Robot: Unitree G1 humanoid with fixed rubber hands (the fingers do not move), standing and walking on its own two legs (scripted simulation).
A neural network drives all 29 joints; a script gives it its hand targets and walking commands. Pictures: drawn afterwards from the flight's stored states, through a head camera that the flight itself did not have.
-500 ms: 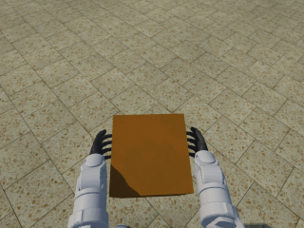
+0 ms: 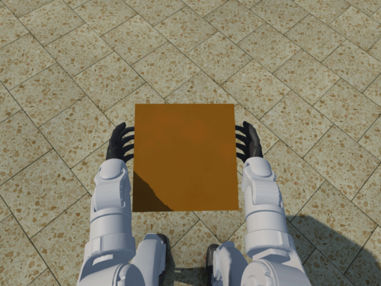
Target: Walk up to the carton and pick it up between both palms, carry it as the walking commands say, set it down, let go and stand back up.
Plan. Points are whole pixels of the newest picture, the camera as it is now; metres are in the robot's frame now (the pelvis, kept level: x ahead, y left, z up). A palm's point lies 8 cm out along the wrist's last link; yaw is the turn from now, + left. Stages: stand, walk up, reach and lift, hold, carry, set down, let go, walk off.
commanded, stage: set down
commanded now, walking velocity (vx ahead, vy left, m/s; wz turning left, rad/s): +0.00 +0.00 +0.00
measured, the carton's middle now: (184, 161) +0.40 +0.04 -0.13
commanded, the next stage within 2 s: none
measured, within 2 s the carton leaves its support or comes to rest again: neither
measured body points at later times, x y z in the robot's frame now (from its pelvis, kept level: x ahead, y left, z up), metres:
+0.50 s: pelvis -0.01 +0.00 -0.08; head +0.22 +0.01 +0.31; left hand +0.41 +0.19 -0.15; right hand +0.44 -0.10 -0.15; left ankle +0.09 +0.12 -0.66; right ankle +0.06 -0.12 -0.66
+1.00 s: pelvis -0.02 +0.00 -0.15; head +0.24 +0.02 +0.21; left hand +0.44 +0.20 -0.24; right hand +0.46 -0.09 -0.23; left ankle +0.09 +0.12 -0.66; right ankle +0.06 -0.12 -0.66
